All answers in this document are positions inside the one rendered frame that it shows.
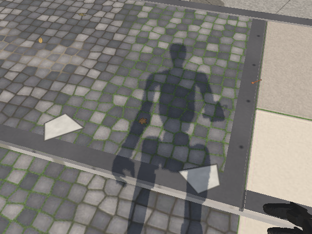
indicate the robot right hand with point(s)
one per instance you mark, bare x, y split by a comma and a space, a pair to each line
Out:
294, 213

